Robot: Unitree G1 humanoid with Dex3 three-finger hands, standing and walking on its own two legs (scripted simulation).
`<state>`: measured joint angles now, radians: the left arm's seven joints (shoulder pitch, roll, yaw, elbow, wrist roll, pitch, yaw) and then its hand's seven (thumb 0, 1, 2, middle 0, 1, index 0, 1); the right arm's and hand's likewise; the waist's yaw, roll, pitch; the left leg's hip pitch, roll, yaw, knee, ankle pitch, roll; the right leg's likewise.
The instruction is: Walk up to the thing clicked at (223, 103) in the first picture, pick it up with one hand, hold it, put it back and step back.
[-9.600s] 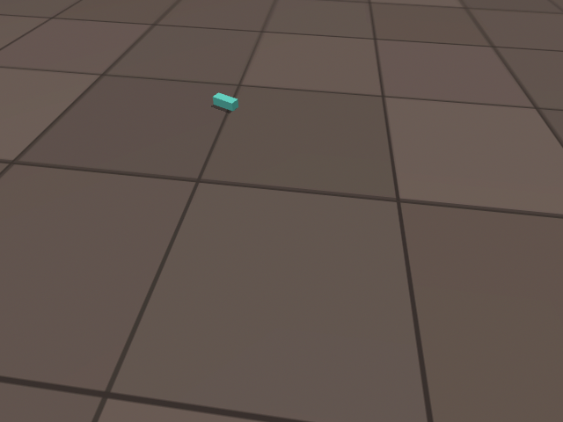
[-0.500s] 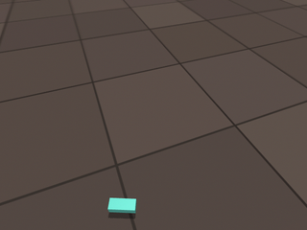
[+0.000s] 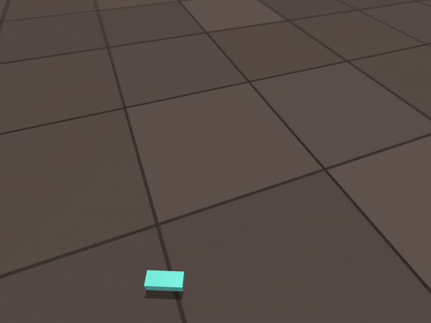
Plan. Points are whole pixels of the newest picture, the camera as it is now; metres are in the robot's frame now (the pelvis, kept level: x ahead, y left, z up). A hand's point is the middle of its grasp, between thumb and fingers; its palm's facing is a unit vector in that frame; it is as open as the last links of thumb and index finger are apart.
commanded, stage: walk up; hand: left
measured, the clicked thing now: (165, 280) +0.44 +0.22 -0.74
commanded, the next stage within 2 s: stand in 1.84 s
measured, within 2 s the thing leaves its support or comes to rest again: neither
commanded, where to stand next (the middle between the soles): +0.06 -0.01 m, yaw +0 degrees
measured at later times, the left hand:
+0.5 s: hand out of the picture +0.09 +0.25 -0.16, palm faces -0.03 -0.94 -0.34, open 7.4 cm
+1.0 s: hand out of the picture +0.12 +0.22 -0.15, palm faces +0.00 -0.94 -0.34, open 7.4 cm
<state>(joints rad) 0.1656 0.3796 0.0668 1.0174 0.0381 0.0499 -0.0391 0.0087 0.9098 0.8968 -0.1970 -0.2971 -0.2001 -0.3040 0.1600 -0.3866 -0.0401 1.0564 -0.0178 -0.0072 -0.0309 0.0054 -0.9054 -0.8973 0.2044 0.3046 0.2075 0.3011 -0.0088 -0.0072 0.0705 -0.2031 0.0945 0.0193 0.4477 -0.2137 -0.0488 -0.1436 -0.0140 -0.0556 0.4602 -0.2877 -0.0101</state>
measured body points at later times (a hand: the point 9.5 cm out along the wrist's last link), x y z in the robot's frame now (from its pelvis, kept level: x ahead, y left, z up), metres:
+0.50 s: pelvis +0.01 -0.01 -0.01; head +0.04 +0.00 +0.44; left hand +0.09 +0.30 -0.13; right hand +0.06 -0.33 -0.13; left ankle +0.01 +0.13 -0.73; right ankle -0.02 -0.11 -0.74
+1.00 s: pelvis +0.03 -0.03 +0.00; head +0.04 -0.03 +0.45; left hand +0.12 +0.27 -0.12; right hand +0.12 -0.33 -0.13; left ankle +0.02 +0.12 -0.74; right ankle +0.01 -0.15 -0.74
